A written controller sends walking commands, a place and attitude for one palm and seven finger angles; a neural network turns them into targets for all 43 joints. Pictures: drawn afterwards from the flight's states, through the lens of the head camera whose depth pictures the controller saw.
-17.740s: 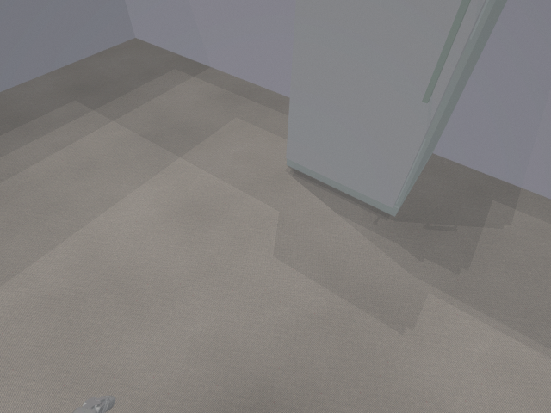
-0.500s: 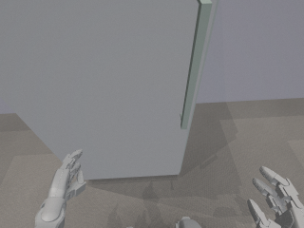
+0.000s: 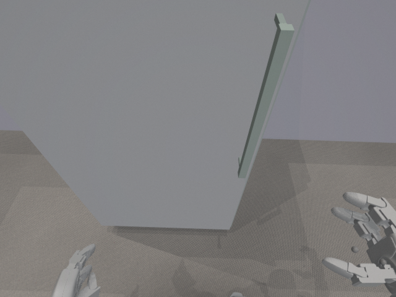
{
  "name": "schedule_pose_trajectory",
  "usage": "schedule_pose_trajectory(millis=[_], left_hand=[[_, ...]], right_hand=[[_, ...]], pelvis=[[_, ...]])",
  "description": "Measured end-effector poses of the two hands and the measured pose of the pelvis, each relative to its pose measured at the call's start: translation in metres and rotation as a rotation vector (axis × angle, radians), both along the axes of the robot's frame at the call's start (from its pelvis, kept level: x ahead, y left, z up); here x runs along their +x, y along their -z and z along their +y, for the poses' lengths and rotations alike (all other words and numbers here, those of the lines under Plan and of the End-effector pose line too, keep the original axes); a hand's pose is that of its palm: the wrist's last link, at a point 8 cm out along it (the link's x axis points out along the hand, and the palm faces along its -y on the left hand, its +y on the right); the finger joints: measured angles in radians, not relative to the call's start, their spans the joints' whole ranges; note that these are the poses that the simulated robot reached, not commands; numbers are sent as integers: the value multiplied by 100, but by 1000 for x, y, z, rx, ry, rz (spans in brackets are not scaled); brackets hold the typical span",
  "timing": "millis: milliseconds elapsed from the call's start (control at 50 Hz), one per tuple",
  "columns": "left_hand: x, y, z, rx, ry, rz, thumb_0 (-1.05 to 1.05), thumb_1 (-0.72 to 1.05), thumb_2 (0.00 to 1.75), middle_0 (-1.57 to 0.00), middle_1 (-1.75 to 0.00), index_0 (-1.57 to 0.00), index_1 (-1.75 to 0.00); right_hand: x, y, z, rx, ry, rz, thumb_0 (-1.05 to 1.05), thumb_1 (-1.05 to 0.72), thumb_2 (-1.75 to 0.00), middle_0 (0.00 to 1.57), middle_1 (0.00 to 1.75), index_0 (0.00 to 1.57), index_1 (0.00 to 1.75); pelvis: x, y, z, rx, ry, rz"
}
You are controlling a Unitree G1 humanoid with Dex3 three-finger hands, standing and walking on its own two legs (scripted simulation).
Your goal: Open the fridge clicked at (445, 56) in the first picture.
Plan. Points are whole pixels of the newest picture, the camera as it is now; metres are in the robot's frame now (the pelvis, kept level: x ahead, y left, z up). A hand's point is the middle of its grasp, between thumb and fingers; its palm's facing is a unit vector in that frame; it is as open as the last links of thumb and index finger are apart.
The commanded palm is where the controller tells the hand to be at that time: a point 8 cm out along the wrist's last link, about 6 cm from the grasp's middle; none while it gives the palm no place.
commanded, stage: raise the hand to about handle height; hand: right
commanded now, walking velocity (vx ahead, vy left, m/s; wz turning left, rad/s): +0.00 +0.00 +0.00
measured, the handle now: (255, 117) +0.45 -0.09 +0.12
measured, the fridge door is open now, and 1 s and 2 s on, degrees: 0 0 0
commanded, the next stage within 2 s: move the hooked fingers beside the handle in 1.12 s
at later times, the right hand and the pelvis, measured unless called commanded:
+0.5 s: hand out of the picture +0.25 -0.30 +0.13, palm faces +0.05 +1.00 -0.07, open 13.9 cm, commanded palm +0.22 -0.35 +0.14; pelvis +0.00 -0.03 +0.02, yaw -1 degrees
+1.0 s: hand out of the picture +0.27 -0.29 +0.15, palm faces +0.05 +1.00 -0.06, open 14.0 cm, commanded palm +0.24 -0.33 +0.15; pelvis +0.00 -0.01 +0.03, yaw -1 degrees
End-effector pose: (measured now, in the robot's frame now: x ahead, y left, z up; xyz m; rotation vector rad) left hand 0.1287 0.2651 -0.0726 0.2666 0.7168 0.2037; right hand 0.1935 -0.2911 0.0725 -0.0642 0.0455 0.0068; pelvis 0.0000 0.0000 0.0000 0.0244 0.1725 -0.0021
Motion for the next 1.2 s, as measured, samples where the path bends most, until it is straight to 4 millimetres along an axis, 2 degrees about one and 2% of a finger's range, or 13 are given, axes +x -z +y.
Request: schedule_pose_trajectory(millis=[100, 280, 360, 440, 540, 700, 820, 940, 1200], left_hand=[[17, -18, -11, 20, 25, -71, 2, 90, 90, -20, -30, -20, -30], [52, -37, -59, -41, 122, -177, 2, 90, 90, -20, -30, -20, -30], [58, -40, -75, -65, 154, -188, 2, 90, 90, -20, -30, -20, -30], [56, -40, -82, -72, 167, -173, 2, 90, 90, -20, -30, -20, -31], [47, -38, -78, -61, 154, -141, 2, 90, 90, -20, -30, -20, -31], [29, -38, -59, -38, 102, -100, 2, 90, 90, -20, -30, -20, -31], [21, -38, -45, -32, 73, -89, 2, 90, 90, -20, -30, -20, -30], [22, -38, -36, -28, 62, -90, 2, 90, 90, -20, -30, -20, -30], [39, -36, -29, -53, 70, -119, 2, 90, 90, -20, -30, -20, -30]], right_hand=[[7, -10, -12, -4, 10, -37, 0, 16, -44, 28, 98, 28, 98], [19, -38, -37, -11, 31, -64, -1, 37, -35, 29, 111, 30, 111], [22, -49, -48, -13, 41, -65, -1, 43, -32, 29, 116, 30, 116], [27, -58, -58, -9, 52, -65, -1, 47, -31, 30, 118, 30, 118], [36, -67, -66, -10, 52, -59, -1, 49, -30, 30, 119, 30, 119], [52, -86, -72, -14, 46, -77, -1, 50, -30, 30, 120, 30, 120], [57, -77, -64, 0, 34, -24, -1, 50, -30, 30, 120, 30, 120], [55, -76, -51, -3, 40, -51, -1, 50, -30, 30, 120, 30, 120], [56, -80, -40, -6, 46, -47, -1, 50, -30, 30, 120, 30, 120]], pelvis=[[0, -4, -9, 7, 5, -25], [0, -12, -21, 17, 18, -70], [-1, -16, -24, 17, 23, -87], [-3, -19, -26, 17, 26, -101], [-5, -22, -27, 15, 27, -115], [-4, -27, -24, 9, 21, -129], [-3, -28, -20, 4, 13, -123], [0, -29, -14, 1, 9, -126], [4, -28, 0, -5, 14, -125]])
